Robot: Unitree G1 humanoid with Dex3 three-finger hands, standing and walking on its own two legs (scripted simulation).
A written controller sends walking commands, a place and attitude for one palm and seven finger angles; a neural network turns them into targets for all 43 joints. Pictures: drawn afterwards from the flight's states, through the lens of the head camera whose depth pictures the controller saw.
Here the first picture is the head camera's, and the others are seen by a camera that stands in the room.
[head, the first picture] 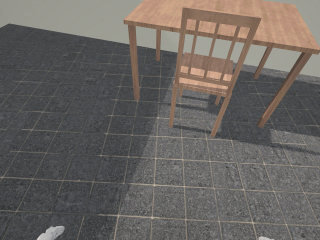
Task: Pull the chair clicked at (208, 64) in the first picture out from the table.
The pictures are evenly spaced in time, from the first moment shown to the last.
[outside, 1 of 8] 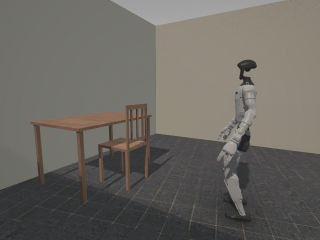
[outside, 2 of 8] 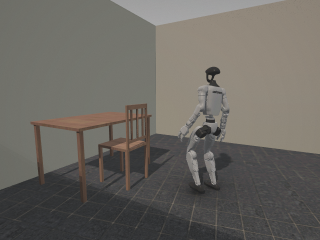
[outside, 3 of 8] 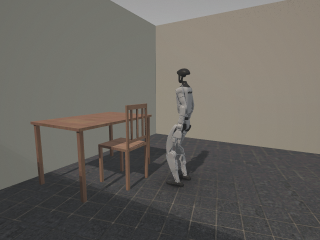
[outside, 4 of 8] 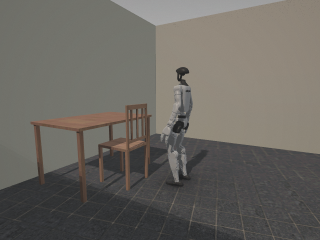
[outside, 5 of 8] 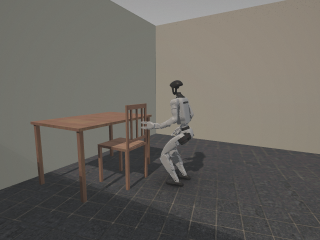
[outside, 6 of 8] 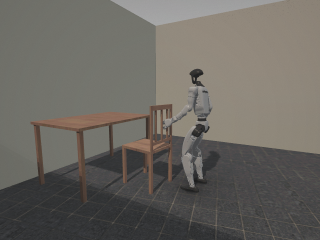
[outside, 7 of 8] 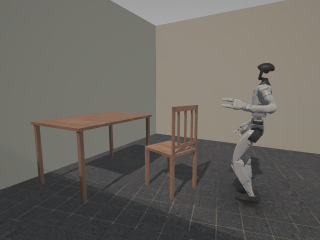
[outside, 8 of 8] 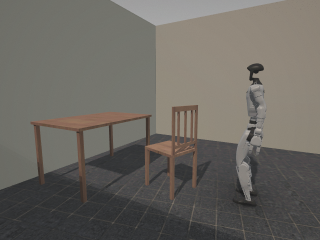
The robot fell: no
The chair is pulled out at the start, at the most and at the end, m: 0.00 0.55 0.55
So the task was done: yes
